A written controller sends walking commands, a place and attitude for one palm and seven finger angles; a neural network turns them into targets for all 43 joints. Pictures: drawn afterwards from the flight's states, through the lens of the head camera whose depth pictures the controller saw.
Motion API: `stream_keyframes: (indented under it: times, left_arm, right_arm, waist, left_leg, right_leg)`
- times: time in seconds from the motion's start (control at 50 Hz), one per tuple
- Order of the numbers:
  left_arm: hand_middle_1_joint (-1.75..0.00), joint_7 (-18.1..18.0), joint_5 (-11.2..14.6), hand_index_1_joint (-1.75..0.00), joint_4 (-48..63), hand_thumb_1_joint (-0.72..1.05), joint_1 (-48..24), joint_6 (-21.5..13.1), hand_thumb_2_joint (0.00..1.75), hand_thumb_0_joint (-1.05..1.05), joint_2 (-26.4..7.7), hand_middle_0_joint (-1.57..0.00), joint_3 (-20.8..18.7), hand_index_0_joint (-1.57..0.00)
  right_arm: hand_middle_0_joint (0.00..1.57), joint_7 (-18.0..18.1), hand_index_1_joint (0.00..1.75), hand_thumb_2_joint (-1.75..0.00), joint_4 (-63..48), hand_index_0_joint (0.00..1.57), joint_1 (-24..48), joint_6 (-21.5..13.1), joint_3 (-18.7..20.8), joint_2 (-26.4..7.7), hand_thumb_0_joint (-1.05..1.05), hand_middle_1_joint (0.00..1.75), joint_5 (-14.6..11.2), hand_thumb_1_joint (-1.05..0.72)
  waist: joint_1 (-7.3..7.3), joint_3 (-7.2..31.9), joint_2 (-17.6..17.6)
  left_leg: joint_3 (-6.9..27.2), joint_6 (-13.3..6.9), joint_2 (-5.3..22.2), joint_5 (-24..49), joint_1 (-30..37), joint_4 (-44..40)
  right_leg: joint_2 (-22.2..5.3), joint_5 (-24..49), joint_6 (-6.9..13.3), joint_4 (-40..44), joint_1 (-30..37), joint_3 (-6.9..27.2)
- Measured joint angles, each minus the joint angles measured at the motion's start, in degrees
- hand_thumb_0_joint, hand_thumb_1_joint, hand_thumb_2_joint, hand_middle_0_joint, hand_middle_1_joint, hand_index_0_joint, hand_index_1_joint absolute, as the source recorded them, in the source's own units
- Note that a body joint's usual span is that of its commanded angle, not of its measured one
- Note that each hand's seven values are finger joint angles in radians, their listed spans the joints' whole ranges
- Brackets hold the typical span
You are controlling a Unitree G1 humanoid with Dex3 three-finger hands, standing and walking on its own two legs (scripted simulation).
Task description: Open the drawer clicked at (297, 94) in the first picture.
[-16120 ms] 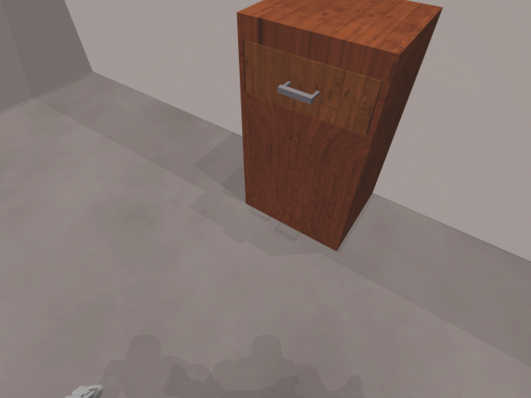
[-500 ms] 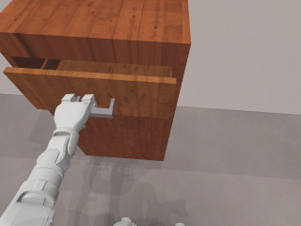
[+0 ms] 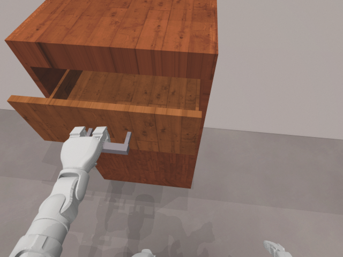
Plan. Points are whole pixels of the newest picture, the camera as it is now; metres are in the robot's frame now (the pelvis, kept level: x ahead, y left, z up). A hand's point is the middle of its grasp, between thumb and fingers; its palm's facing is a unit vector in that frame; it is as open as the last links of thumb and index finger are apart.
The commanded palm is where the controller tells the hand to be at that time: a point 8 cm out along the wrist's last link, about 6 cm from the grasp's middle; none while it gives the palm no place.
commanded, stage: pull the drawer open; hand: left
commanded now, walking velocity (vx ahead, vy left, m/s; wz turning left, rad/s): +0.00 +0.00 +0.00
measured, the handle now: (107, 140) +0.40 +0.19 +0.01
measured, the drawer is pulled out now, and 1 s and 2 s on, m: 0.12 0.25 0.30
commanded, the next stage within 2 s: open the thumb to release the handle in 1.86 s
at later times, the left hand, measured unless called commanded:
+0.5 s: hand (85, 179) +0.30 +0.23 -0.02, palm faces +0.00 -0.08 -1.00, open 5.2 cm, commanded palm +0.26 +0.22 +0.04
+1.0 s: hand (74, 210) +0.23 +0.23 -0.02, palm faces +0.01 -0.09 -1.00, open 5.3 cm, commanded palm +0.20 +0.22 +0.04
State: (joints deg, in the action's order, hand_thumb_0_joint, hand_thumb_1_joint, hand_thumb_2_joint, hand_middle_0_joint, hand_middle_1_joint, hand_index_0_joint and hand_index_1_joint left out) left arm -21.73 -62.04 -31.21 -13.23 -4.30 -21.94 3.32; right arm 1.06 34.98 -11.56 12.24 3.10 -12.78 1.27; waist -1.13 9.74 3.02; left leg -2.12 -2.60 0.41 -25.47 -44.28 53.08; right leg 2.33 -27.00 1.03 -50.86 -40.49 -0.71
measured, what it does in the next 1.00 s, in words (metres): stands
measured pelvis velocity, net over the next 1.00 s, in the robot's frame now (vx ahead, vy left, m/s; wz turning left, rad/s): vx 0.00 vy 0.00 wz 0.01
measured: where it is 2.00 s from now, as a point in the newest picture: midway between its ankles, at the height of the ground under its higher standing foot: outside the picture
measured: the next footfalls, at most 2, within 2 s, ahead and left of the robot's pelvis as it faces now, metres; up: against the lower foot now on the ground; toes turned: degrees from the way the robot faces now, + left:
none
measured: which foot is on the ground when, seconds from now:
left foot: down 0.00-1.00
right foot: down 0.00-1.00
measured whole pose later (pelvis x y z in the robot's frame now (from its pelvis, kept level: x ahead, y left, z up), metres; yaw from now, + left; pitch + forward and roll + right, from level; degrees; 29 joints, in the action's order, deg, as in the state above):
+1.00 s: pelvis +0.00 +0.00 -0.01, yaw +0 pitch +15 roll -1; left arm -25.5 -61.5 -2.3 18.2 -4.1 -21.4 1.9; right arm -1.0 30.8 -8.0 9.4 1.6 -13.0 2.7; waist 1.5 9.3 3.2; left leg -2.1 -2.5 0.0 -27.7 -44.6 57.4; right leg 2.0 -29.8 1.1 -55.9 -41.0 -0.8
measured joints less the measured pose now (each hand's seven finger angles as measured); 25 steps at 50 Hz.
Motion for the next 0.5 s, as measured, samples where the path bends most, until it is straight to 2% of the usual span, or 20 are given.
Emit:
stream_keyframes:
  times: [0.12,0.34,0.5]
  left_arm:
    - [-1.35,-0.5,0.1,-1.35,3.2,0.78,3.7,-0.8,0.82,0.0,-0.2,-0.35,-1.3,-0.42]
    - [-1.35,-2.0,0.4,-1.35,9.1,0.78,9.9,0.5,0.82,0.0,0.2,-0.35,-0.9,-0.42]
    - [-1.35,-1.8,0.4,-1.35,11.8,0.78,12.7,0.9,0.82,0.01,0.5,-0.35,-0.3,-0.42]
  right_arm:
    - [0.2,-0.1,0.3,-0.9,-0.1,0.2,-0.6,-0.4,0.0,-0.3,0.01,0.3,0.1,-0.91]
    - [0.2,-0.3,0.3,-0.9,-0.4,0.2,-0.2,-0.9,0.2,-0.9,0.01,0.3,0.2,-0.91]
    - [0.2,-0.3,0.3,-0.9,-1.2,0.2,1.0,-1.5,-0.5,-0.4,0.01,0.3,0.2,-0.91]
  waist:
    - [-0.21,0.0,-0.1]
    - [0.08,-0.3,0.2]
    - [0.67,-0.5,0.0]
  left_leg:
    - [-0.4,0.0,0.2,0.0,0.0,0.1]
    - [-0.5,-0.1,0.0,-0.2,0.4,0.7]
    - [-0.4,-0.1,-0.2,-0.2,1.0,0.8]
  right_leg:
    - [0.1,0.1,0.0,-0.4,-0.2,0.4]
    - [0.0,-0.3,-0.1,-1.1,0.1,0.5]
    - [-0.2,-0.4,-0.1,-1.3,0.7,0.4]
